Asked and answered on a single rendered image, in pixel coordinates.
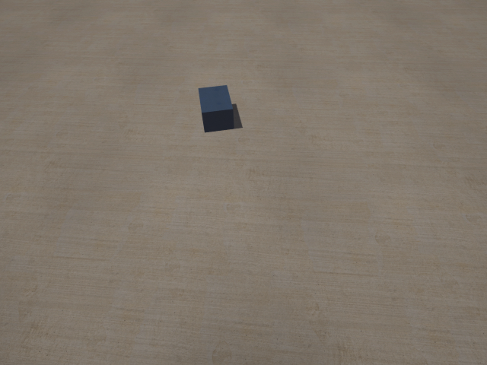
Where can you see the carton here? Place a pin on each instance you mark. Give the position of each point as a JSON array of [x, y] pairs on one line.
[[216, 107]]

